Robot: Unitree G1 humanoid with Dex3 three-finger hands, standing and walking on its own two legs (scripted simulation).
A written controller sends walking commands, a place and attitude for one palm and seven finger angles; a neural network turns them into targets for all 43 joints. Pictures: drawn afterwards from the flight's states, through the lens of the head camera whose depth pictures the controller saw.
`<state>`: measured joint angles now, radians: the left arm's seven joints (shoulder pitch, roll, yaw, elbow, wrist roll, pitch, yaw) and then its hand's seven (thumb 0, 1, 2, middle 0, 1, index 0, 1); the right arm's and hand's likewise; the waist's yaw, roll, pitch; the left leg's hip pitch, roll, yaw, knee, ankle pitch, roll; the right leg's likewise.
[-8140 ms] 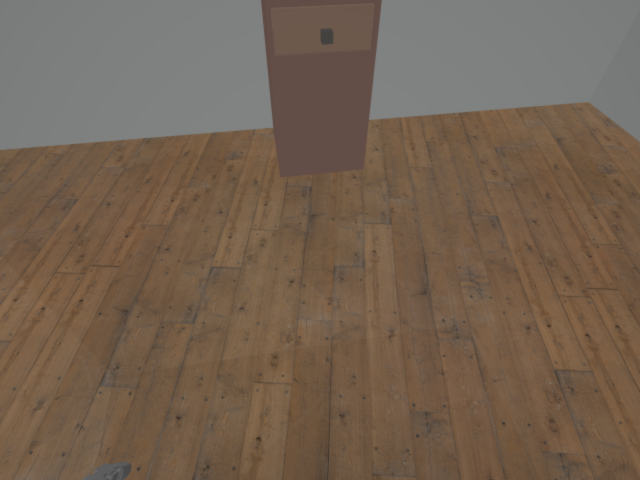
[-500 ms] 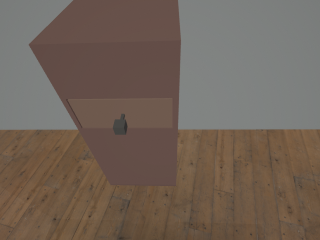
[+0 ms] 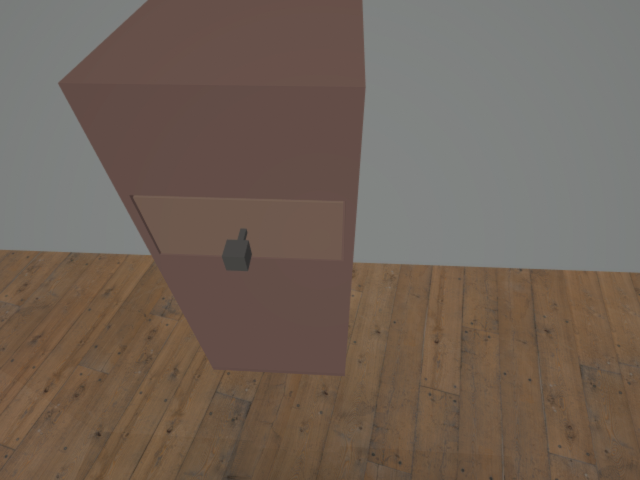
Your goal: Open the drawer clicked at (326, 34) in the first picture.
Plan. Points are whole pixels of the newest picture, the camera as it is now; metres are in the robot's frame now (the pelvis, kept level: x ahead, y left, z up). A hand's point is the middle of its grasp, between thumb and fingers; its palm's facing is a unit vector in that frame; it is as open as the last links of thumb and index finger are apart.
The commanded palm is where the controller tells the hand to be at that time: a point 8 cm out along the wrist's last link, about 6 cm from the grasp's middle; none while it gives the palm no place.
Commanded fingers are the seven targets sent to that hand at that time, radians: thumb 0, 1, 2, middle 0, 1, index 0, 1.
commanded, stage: look again from close up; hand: left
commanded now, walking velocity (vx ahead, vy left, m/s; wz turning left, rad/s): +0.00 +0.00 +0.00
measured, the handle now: (239, 246) +0.53 +0.19 -0.08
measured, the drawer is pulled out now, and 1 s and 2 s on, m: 0.00 0.00 0.00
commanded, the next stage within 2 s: raise the hand with hooked fingers in 0.40 s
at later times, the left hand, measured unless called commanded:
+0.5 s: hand out of the picture -0.02 +0.17 -0.17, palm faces +0.04 -0.98 -0.17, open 7.3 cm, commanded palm +0.09 +0.22 -0.07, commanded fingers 0.00 0.88 0.89 -0.20 -0.31 -0.20 -0.31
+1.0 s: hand (171, 474) +0.15 +0.20 -0.08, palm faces -0.03 -0.16 -0.99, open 9.0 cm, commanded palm +0.15 +0.23 -0.01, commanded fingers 0.00 0.29 0.64 -0.24 -0.69 -0.24 -0.69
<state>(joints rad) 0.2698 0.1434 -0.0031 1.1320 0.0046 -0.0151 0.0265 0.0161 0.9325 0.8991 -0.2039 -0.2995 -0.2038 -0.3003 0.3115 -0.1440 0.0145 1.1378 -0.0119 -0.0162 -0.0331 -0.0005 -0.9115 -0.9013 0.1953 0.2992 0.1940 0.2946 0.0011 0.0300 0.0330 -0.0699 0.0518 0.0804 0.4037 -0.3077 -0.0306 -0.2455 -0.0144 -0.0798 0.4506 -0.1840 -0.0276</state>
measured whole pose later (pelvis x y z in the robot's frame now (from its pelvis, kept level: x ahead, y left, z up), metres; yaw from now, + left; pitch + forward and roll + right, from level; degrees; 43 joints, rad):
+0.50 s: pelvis +0.00 +0.01 +0.00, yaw +0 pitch -1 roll +0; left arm 0.30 0.12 -0.01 1.14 0.01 -0.01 0.03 0.02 0.92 0.90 -0.20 -0.30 -0.20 -0.30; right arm 0.34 -0.11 0.02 1.16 -0.01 -0.02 -0.04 0.00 -0.91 -0.90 0.20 0.30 0.19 0.29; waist 0.01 0.01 0.04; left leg -0.07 0.04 0.08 0.41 -0.31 -0.02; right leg -0.24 -0.02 -0.08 0.44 -0.18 -0.02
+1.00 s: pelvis -0.02 +0.01 -0.05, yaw -1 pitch +9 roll +3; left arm 0.46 0.27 -0.16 0.03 1.18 -0.06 0.52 0.01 0.51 0.73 -0.24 -0.55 -0.24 -0.55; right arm 0.01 -0.27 -0.06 0.45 -0.08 0.06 0.07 0.01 -0.91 -0.90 0.19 0.30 0.19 0.29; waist 0.12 -0.05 -0.11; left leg -0.51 0.03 0.13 0.84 -0.48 0.00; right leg -0.71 -0.05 0.01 0.88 -0.33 -0.02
